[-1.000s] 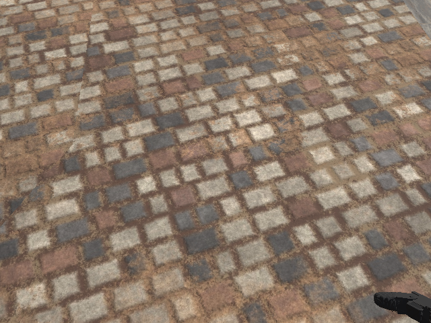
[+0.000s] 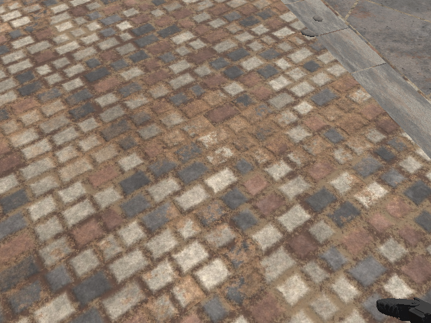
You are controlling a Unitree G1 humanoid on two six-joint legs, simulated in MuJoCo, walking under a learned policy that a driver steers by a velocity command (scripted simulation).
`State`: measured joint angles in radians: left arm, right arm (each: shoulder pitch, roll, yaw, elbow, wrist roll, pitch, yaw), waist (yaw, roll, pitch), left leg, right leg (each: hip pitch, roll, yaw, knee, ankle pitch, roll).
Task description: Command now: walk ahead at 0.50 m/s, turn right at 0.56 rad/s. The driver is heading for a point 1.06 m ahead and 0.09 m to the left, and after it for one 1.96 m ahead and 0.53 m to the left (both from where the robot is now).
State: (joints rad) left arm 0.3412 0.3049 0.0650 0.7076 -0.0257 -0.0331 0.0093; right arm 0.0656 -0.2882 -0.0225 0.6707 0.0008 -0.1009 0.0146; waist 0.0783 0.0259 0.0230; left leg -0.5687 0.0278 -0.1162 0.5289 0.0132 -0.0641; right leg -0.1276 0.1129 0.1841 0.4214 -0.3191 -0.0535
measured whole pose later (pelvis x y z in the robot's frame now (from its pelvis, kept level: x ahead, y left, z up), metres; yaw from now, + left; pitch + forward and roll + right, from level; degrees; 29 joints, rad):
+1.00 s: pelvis +0.52 -0.01 -0.01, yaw +9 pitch +1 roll -3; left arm 0.33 0.30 0.09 0.84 -0.02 -0.06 0.01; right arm 0.08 -0.27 -0.05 0.69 0.02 -0.01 0.05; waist 0.08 0.03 0.03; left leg -0.59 0.08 0.02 0.65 -0.10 0.06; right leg 0.10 -0.03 -0.26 0.27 -0.37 0.05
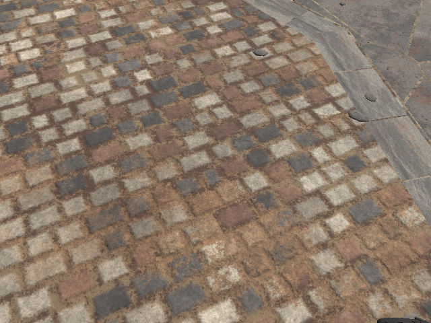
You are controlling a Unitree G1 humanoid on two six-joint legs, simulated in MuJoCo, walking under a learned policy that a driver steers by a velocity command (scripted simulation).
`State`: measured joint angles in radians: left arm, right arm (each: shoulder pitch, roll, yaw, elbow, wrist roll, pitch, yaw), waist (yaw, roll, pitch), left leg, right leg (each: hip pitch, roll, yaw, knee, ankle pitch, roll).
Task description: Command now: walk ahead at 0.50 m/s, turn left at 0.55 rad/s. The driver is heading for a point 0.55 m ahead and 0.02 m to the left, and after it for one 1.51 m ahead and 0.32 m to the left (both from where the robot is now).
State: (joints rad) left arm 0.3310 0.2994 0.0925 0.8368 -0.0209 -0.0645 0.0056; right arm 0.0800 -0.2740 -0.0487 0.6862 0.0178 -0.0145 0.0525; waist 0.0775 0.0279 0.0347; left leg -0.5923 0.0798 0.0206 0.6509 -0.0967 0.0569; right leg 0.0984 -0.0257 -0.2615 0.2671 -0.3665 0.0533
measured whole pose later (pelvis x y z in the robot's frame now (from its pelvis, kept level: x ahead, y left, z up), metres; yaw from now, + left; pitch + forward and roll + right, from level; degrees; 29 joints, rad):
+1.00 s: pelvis +0.58 +0.03 +0.01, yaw +5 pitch +2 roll -2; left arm 0.31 0.29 0.04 0.80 0.00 -0.08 -0.01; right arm 0.13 -0.27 -0.03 0.70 0.02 -0.08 0.03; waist 0.07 0.04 0.02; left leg -0.65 0.07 -0.03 0.57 0.12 0.01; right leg 0.03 0.11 0.02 0.21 -0.26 -0.08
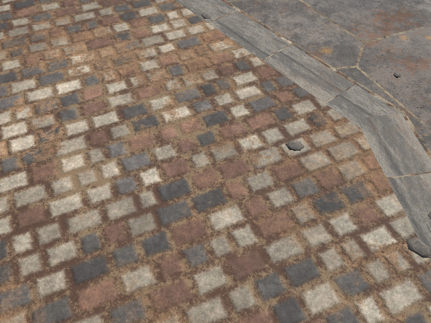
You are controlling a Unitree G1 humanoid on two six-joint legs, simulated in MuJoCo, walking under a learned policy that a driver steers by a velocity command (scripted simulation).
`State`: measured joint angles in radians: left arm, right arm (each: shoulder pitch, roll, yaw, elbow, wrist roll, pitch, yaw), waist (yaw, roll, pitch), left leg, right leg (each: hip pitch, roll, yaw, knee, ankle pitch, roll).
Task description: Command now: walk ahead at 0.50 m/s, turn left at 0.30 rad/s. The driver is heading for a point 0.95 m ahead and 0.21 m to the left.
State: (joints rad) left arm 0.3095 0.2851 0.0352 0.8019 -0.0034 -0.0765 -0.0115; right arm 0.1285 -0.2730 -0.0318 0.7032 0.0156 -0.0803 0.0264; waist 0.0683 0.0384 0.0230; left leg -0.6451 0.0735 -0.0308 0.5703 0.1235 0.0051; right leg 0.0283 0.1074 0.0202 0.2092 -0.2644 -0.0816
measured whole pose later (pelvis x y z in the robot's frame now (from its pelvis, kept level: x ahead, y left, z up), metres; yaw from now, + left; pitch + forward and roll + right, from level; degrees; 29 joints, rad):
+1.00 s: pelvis +0.55 +0.11 +0.00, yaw +30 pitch +2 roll -2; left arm 0.39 0.30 0.06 0.87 -0.03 -0.07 -0.01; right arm 0.07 -0.27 -0.04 0.62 0.02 -0.04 0.04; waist 0.12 0.03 0.03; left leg -0.59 0.07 -0.03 0.62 -0.08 0.02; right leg 0.03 -0.01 -0.12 0.25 -0.31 0.01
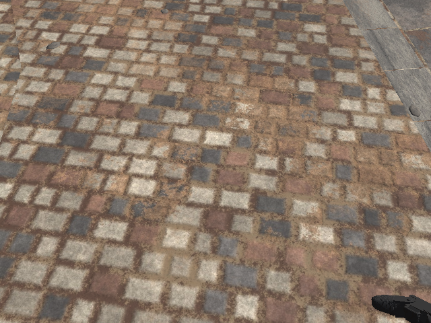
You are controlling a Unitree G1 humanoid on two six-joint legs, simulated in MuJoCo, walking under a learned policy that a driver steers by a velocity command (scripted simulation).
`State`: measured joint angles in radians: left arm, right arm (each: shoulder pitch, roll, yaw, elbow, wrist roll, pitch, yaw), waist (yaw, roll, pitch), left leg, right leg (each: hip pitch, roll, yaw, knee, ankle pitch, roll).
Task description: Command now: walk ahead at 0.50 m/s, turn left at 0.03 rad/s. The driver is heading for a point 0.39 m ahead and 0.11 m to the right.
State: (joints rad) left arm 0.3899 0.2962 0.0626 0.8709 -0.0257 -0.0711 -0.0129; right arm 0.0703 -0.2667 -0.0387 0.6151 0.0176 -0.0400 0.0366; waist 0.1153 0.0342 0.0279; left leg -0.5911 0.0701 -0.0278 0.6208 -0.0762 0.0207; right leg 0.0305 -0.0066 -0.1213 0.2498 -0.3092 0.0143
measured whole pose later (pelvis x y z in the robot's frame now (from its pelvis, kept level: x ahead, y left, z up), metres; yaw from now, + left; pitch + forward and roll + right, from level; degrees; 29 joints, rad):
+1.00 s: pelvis +0.38 -0.03 +0.00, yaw -15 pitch -1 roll -1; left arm 0.13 0.22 0.03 0.88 0.02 0.00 0.01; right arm 0.20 -0.24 -0.04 0.94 -0.02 0.01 -0.03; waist 0.00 -0.02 0.01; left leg -0.26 0.05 -0.02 0.54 -0.27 -0.04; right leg -0.29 0.04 -0.03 0.47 -0.17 -0.03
